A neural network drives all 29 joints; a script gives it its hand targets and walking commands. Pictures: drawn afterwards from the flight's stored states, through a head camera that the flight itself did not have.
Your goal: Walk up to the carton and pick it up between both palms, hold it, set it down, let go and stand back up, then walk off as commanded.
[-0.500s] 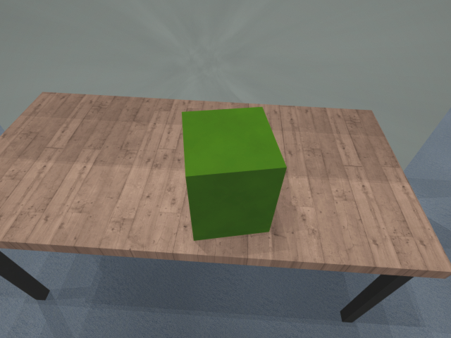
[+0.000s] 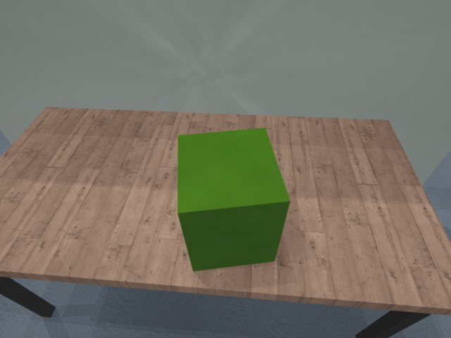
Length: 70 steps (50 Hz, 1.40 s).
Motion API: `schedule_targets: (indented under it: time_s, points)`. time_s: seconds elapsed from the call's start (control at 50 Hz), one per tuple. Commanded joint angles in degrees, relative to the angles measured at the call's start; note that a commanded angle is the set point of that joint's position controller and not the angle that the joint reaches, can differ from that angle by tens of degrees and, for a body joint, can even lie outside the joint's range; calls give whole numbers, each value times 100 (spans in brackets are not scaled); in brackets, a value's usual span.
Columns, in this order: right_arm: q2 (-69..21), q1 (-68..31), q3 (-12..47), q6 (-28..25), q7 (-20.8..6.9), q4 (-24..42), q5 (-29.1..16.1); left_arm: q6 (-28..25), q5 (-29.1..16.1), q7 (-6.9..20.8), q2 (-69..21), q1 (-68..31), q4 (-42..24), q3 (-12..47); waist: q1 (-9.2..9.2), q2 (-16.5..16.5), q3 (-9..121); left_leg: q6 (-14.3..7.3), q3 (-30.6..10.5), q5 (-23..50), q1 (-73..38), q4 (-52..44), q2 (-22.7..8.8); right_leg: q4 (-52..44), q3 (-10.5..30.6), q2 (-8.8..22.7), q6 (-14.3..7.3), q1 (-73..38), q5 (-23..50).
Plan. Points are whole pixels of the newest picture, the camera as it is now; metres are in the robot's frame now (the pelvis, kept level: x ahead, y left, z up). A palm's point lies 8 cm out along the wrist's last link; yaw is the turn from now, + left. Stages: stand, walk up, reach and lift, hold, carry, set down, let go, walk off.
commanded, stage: walk up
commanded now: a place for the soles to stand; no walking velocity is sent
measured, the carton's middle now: (228, 201) +0.45 +0.00 -0.05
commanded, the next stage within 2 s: none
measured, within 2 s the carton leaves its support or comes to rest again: neither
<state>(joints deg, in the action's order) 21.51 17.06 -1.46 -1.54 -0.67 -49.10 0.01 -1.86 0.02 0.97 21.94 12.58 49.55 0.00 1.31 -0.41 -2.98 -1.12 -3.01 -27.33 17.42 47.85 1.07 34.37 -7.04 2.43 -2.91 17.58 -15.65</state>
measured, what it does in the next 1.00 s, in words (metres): steps on the spot: left foot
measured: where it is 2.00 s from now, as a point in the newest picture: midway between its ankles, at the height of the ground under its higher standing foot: outside the picture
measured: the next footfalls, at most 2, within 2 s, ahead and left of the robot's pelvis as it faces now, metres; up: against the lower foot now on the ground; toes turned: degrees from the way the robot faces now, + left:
left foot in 0.20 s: +0.03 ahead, +0.16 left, +0.00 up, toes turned -1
right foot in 1.54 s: -0.06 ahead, -0.08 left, +0.00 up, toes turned +2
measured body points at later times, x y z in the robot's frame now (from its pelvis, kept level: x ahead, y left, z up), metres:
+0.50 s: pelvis +0.03 +0.02 +0.00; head +0.06 +0.03 +0.45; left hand +0.13 +0.32 -0.12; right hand +0.12 -0.29 -0.10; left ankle +0.03 +0.14 -0.73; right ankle +0.03 -0.09 -0.73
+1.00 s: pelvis +0.00 +0.03 +0.00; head +0.01 +0.03 +0.45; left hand +0.11 +0.33 -0.12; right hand +0.09 -0.28 -0.11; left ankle +0.03 +0.14 -0.71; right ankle +0.03 -0.09 -0.73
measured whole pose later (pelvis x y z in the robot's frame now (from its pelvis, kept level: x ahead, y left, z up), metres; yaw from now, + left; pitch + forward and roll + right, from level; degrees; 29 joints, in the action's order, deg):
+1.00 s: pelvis +0.00 +0.03 +0.00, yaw +0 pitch -2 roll +0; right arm 21.5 11.8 -0.8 1.5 -0.6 -49.2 0.0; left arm -0.3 0.0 0.8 22.0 10.8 51.6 0.0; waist 1.3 0.6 -3.2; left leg -0.5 -3.0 -17.3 19.2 41.2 1.8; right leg 31.7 -7.1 3.0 -1.0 15.1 -14.3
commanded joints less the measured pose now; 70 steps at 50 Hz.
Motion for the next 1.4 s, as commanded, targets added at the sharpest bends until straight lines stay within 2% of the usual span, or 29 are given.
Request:
schedule_targets:
  time_s: [0.0, 0.14, 0.16, 0.18, 0.22, 0.34, 0.5, 0.52, 0.6, 0.68, 0.7, 0.78, 0.82, 0.84, 0.86, 0.92, 0.96, 1.0, 1.06, 1.08, 1.1, 1.12, 1.14, 1.16, 1.18, 1.24, 1.28, 1.34, 1.38]
  points:
    - [1114, 161, -246, -63, 110, -108, 22, -145, 96, -107, 1324, -512, -259, -513, -132, 927, -297, 86, -48, 215, 554, 164, -222, -1862, 1190, 1378, -629, -140, -195]
    - [958, 152, -184, -134, 182, -208, 107, 7, 60, -39, 1223, -673, -305, -437, -90, 686, 459, -24, 405, 1198, -550, -1806, -56, -983, 809, 1232, -443, -493, 799]
    - [1065, 214, -211, -183, 209, -226, 119, 31, 37, -24, 1202, -802, -337, -410, -12, 749, 261, 8, -41, 1986, -611, -2233, -234, -719, 621, 997, -251, -218, 625]
    - [1374, -143, -231, -219, 221, -161, 177, 62, -70, -15, 1015, -624, -294, -333, -181, -222, 533, -191, -1072, 2709, -666, -2394, -822, -190, 504, 599, 25, -234, 526]
    - [1554, -566, -182, -255, 175, -75, 58, 143, -76, -30, 1081, -362, -100, -408, -347, -533, 203, -613, -1954, 1797, 186, -2786, -1293, -343, 634, 137, 148, -579, -836]
    - [1101, -577, -72, -244, 185, -46, -27, -69, -46, -44, 1077, -574, -58, -395, -248, -35, 1174, -248, -681, 3337, -397, -2084, -577, -852, 805, 806, -59, -1506, 1406]
    - [1182, -749, -23, -205, 211, -83, 0, 44, -35, -73, 1118, -656, -59, -397, -206, 58, 794, -242, -907, 3507, -290, -2306, -708, -810, 589, 586, 54, -1298, 993]
    - [1114, -934, -62, -191, 171, -32, 28, 53, -1, -81, 1047, -686, 33, -396, -281, -272, 572, -216, -782, 3451, -264, -2230, -623, -887, 690, 616, 91, -1171, 1002]
    - [1007, -863, -18, -111, 159, 53, 21, -19, 54, -60, 1060, -779, -79, -446, -226, 354, 745, -218, -673, 2739, -202, -2060, -438, -1158, 726, 793, 3, -1176, 755]
    - [1296, -809, -40, -142, 112, -162, 48, 2, 51, -56, 1123, -777, -15, -386, -165, 205, 530, -199, -750, 2561, -174, -2276, -564, -1059, 669, 644, -45, -975, 453]
    - [1203, -872, -72, -133, 104, -185, 100, 18, 27, -74, 1075, -750, 20, -370, -182, -303, 535, -243, -870, 2397, -151, -2388, -646, -1042, 723, 670, -20, -993, 337]
    - [1083, -1003, -77, -128, 94, -161, 64, 1, 73, -41, 1078, -738, 81, -354, -225, 167, 258, -143, -827, 1915, -12, -2537, -498, -1302, 798, 691, 7, -895, -326]
    - [1120, -918, -97, -112, 105, -113, 59, -2, 65, -39, 1248, -802, 96, -408, -186, 90, 332, -176, -765, 1806, -45, -2407, -485, -1295, 910, 766, 19, -897, -98]
    - [1505, -1048, -174, -17, 91, 20, 107, 77, -14, -100, 1444, -785, 84, -497, -222, -274, -172, -146, -640, 3291, 317, -1794, -453, -901, 872, 731, -18, -585, 1337]
    - [1370, -873, -188, 9, 116, 163, 59, 77, -31, -125, 1528, -679, 21, -483, -112, 23, 151, -193, -571, 3555, 111, -1607, -476, -720, 978, 864, -186, -699, 2061]
    - [1153, -561, -233, 151, 114, 242, 73, 128, -10, -180, 1580, -610, -178, -548, -24, 482, 638, -103, -18, 2688, 5, -525, 38, -958, 1206, 1448, -790, -749, 2436]
    - [1231, -269, -321, 245, 76, 161, 134, 189, 68, -181, 1568, -1009, -282, -554, 91, 920, 302, -107, 144, 348, 52, 380, 131, -1263, 1581, 1983, -1162, 119, 1808]
    - [1268, 40, -345, 320, 86, 151, 189, 190, 139, -206, 1569, -1338, -402, -557, 313, 830, -352, -102, -150, -281, -37, 455, -207, -1296, 1486, 2230, -1101, 999, 1268]
    - [1204, 288, -369, 186, 90, -108, 207, 252, 101, -141, 1482, -986, -357, -530, 201, 747, -112, -85, 311, 504, -214, -1132, -56, -721, 760, 1596, -702, 227, 778]
    - [1207, 169, -362, 141, 100, -139, 256, 306, 65, -129, 1303, -920, -337, -508, 89, 526, -21, -121, -199, 860, -196, -1812, -168, -64, 714, 1283, -414, 149, 792]
    - [1422, -222, -415, 67, 129, 1, 263, 357, 15, -96, 1058, -613, -249, -462, -168, -388, -86, -229, -1458, 1610, -94, -2701, -750, 850, 278, 644, -120, 429, 99]
    - [1853, -333, -500, -6, 170, 29, 240, 414, -91, -76, 931, -486, -402, -433, -256, -1103, -66, -403, -2663, 3069, -251, -2873, -1549, 1343, 610, -148, 192, 1033, -1489]
    - [2166, -239, -548, -41, 206, 216, 189, 506, -29, -154, 1114, -613, -301, -523, 29, -890, 420, -598, -3035, 2677, -36, -2990, -1893, 2040, 1371, -241, 174, 714, -2074]
    - [1911, -447, -537, -101, 259, 222, 177, 515, -69, -161, 1150, -480, -265, -537, -100, -278, 329, -690, -2676, 2463, -5, -2808, -1706, 2373, 1675, -291, 169, 671, -1723]
    - [1823, -583, -482, -99, 288, 169, 123, 535, -100, -164, 1172, -497, -157, -533, -164, 45, 104, -368, -2454, 2242, -359, -2803, -1462, 2351, 1835, -389, 137, 1149, -1378]
    - [1353, -668, -407, -138, 321, 227, 136, 477, -53, -149, 1159, 33, 35, -625, -289, -546, 89, -440, -1879, 1822, -624, -2759, -1186, 2338, 2007, -408, 322, 1153, -844]
    - [1308, -571, -343, -221, 346, 237, 105, 476, 27, -115, 1102, -2, 262, -602, -284, 127, 257, -552, -2015, 1753, -781, -2841, -1381, 2186, 2038, -453, 343, 951, -692]
    - [1326, -617, -353, -260, 286, 310, 172, 445, 65, -81, 1189, 21, 235, -599, -163, -566, 301, -759, -1965, -176, -890, -3134, -1341, 1579, 1908, -343, 340, 827, -860]
    - [1362, -600, -412, -221, 241, 375, 177, 407, 85, -46, 1219, 42, 289, -603, -69, -639, 387, -949, -1843, -258, -914, -3078, -1358, 1127, 1626, -347, 310, 681, -1205]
